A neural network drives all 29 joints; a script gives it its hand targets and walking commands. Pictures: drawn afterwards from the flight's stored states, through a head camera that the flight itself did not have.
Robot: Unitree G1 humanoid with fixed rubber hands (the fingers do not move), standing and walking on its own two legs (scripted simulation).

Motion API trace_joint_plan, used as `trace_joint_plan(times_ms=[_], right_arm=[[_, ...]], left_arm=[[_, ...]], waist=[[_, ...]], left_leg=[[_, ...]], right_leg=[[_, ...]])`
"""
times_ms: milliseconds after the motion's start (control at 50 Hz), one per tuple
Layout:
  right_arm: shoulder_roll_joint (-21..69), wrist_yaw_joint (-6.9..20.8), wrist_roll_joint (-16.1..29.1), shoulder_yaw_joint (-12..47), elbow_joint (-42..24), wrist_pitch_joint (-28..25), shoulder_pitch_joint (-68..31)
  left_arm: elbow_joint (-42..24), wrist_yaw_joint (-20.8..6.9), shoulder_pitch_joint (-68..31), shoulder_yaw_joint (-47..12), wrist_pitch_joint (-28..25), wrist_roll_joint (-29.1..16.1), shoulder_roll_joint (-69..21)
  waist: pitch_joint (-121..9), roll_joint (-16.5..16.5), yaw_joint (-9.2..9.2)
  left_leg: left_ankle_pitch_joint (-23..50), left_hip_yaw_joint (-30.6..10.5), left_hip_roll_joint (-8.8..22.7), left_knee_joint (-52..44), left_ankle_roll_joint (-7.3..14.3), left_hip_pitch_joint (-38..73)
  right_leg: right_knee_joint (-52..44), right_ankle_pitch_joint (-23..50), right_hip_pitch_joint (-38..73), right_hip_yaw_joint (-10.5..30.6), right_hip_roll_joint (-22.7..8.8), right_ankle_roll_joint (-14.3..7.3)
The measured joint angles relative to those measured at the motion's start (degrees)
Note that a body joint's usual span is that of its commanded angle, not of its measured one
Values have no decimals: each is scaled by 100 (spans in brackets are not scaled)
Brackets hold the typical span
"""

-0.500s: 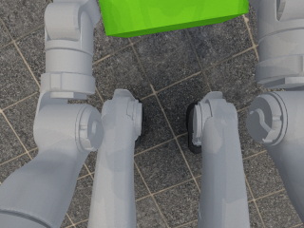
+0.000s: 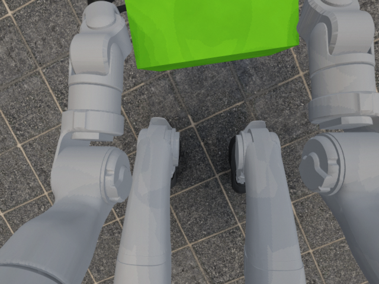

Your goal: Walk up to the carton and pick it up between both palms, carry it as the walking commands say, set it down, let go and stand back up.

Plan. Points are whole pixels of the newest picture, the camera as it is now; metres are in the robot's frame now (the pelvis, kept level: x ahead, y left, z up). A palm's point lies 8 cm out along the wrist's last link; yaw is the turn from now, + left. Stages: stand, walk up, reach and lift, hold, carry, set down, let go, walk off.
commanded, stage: reach and lift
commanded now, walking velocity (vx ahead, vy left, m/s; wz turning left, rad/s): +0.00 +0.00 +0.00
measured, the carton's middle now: (208, 2) +0.56 +0.02 -0.14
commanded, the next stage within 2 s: none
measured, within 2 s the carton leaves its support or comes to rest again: neither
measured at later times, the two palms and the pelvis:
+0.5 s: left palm (79, 6) +0.49 +0.18 -0.01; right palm out of the picture +0.52 -0.14 +0.00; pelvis +0.00 +0.00 +0.06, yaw +0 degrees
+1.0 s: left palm (38, 1) +0.47 +0.18 +0.06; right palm out of the picture +0.50 -0.14 +0.07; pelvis +0.00 +0.00 +0.12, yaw +0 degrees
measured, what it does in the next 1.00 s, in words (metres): rises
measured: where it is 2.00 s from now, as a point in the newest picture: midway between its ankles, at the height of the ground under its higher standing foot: (204, 172)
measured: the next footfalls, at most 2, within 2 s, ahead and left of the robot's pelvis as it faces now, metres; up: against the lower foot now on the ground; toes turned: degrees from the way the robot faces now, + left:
none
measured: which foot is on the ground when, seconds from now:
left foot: down 0.00-1.00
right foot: down 0.00-1.00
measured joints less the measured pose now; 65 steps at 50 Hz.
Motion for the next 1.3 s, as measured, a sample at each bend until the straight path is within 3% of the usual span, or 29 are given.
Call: trace_joint_plan(times_ms=[1300], right_arm=[[675, 257, -352, -210, -622, -44, 1965]], left_arm=[[-625, 51, 1892, -47, -2, 228, -739]], waist=[[-18, 42, 48]], left_leg=[[852, -93, 22, -3423, 34, 3938]], right_leg=[[-3479, 881, 3961, -7, -127, -80]])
